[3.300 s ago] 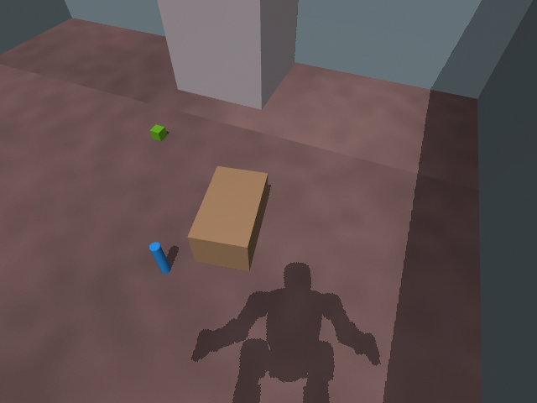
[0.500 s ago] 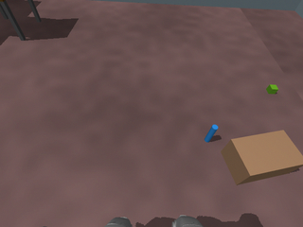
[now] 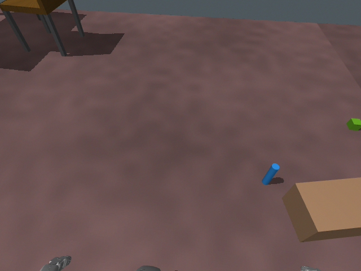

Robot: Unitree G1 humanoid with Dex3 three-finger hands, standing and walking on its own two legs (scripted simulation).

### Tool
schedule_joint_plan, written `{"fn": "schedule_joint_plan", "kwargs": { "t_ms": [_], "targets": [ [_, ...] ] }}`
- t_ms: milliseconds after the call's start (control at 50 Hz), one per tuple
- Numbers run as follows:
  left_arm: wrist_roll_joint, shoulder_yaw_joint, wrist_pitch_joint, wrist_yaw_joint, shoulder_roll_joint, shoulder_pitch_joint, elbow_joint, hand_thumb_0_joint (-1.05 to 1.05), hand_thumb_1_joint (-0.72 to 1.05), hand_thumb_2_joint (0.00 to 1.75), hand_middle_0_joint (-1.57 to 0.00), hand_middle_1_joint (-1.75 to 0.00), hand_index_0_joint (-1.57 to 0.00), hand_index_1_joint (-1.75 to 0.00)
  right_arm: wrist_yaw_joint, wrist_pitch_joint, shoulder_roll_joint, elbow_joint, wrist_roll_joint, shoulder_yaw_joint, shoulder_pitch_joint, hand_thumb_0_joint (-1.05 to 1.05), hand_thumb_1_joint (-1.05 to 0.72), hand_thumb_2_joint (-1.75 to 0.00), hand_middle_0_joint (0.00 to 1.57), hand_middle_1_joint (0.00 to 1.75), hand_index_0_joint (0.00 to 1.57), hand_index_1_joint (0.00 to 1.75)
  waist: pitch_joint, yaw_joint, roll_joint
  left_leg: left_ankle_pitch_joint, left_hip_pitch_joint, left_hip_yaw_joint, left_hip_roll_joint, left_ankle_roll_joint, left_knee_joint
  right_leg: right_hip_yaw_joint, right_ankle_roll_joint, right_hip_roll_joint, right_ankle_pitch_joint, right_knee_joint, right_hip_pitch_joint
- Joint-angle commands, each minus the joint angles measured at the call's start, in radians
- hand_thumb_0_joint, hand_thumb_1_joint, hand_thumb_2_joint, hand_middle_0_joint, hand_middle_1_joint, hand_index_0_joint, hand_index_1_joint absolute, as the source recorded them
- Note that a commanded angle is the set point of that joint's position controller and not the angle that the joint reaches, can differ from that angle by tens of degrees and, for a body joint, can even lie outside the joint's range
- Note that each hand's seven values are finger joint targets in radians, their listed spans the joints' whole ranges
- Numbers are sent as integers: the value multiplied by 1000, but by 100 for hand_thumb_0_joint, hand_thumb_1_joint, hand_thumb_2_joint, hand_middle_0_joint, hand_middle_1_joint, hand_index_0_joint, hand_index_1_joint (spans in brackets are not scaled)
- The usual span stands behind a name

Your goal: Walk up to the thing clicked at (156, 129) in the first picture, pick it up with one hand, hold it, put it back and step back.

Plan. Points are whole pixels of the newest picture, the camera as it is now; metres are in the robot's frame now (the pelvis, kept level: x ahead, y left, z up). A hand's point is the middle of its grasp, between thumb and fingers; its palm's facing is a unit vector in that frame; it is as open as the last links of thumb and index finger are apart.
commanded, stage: walk up
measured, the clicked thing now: (354, 124) +1.20 -1.23 -0.73
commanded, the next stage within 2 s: stand in 0.20 s
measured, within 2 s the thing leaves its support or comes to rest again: neither
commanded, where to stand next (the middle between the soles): +0.06 +0.00 m, yaw -3 degrees
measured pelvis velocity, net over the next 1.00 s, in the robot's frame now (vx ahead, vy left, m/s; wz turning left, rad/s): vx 0.02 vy -0.02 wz -0.04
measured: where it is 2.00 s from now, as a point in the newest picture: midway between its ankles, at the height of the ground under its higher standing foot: outside the picture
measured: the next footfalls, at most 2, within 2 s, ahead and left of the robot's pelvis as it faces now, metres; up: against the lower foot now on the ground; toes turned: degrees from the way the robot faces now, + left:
none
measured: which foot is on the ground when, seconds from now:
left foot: down 0.00-1.00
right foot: down 0.00-1.00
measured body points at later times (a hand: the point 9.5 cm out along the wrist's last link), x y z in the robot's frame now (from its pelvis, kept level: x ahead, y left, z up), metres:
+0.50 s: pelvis +0.01 -0.02 +0.02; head +0.03 -0.02 +0.47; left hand +0.08 +0.29 -0.11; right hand +0.11 -0.31 -0.11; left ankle +0.04 +0.13 -0.73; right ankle +0.01 -0.14 -0.73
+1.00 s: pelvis +0.02 -0.02 +0.02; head +0.03 -0.02 +0.47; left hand +0.11 +0.28 -0.11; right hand +0.08 -0.33 -0.11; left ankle +0.04 +0.13 -0.73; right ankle +0.01 -0.14 -0.73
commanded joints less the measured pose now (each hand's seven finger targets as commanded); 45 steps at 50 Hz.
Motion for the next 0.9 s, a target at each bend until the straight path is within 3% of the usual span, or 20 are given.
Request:
{"fn": "schedule_joint_plan", "kwargs": {
  "t_ms": [0,120,160,180,220,300,420,520,600,700,740,800,880],
  "targets": [
    [1,54,-21,12,226,-64,-43,0,90,90,-20,-30,-20,-30,-17,-22,-223,-38,5,-52,-49,0,-90,-90,20,30,20,30,-76,-4,-7,136,-29,-111,89,74,-147,117,-84,-79,15,-154,73],
    [0,52,-16,7,210,-90,-6,0,90,90,-20,-30,-20,-30,-15,-19,-229,-6,-1,-46,-75,0,-90,-90,20,30,20,30,-67,-1,46,38,-56,-139,96,69,-226,101,-73,-61,-65,-194,114],
    [0,54,-18,7,212,-90,8,0,90,90,-20,-30,-20,-30,-14,-18,-230,2,-1,-46,-81,0,-90,-90,20,30,20,30,-83,0,42,76,-38,-133,94,66,-222,98,-73,-66,-39,-209,130],
    [3,37,-19,9,195,-67,40,0,90,90,-20,-30,-20,-30,-11,-15,-196,11,-10,-40,-103,0,-90,-90,20,30,20,30,-96,2,60,80,7,-126,125,51,-273,116,-62,-61,-41,-228,126],
    [2,36,-22,10,193,-60,59,0,90,90,-20,-30,-20,-30,-11,-16,-203,19,-8,-38,-116,0,-90,-90,20,30,20,30,-109,8,85,140,43,-136,137,40,-288,98,-55,-48,28,-225,148],
    [2,35,-34,17,205,-82,81,0,90,90,-20,-30,-20,-30,-13,-13,-202,46,-2,-40,-108,0,-90,-90,20,30,20,30,-148,-9,40,358,118,-80,131,33,-249,107,-50,-68,208,-250,199],
    [4,31,-33,17,203,-95,115,0,90,90,-20,-30,-20,-30,-11,-1,-194,73,6,-38,-124,0,-90,-90,20,30,20,30,-101,-16,-8,261,130,-62,131,27,-282,112,-44,-68,159,-308,172],
    [6,28,-36,20,192,-96,127,0,90,90,-20,-30,-20,-30,-8,4,-189,85,4,-36,-135,0,-90,-90,20,30,20,30,-102,-15,-25,261,153,-50,132,23,-295,117,-37,-71,171,-332,175],
    [6,31,-32,22,199,-109,128,0,90,90,-20,-30,-20,-30,-7,9,-187,96,0,-37,-133,0,-90,-90,20,30,20,30,-76,-14,-26,195,134,-41,125,15,-314,132,-39,-76,72,-364,154],
    [3,35,-35,23,194,-92,131,0,90,90,-20,-30,-20,-30,-8,2,-185,100,-1,-36,-138,0,-90,-90,20,30,20,30,-115,-4,-6,285,151,-38,136,14,-319,119,-38,-73,213,-334,206],
    [4,35,-33,22,194,-96,129,0,90,90,-20,-30,-20,-30,-8,2,-186,106,1,-34,-131,0,-90,-90,20,30,20,30,-104,-8,-3,277,151,-39,137,11,-326,118,-37,-67,187,-339,194],
    [2,37,-34,23,192,-98,125,0,90,90,-20,-30,-20,-30,-10,2,-186,107,1,-34,-128,0,-90,-90,20,30,20,30,-123,-6,-6,311,156,-33,142,12,-321,116,-37,-73,240,-331,219],
    [6,38,-30,23,194,-105,122,0,90,90,-20,-30,-20,-30,-11,4,-185,108,0,-32,-129,0,-90,-90,20,30,20,30,-102,-9,5,275,145,-30,140,10,-331,118,-39,-69,190,-343,202]
  ]
}}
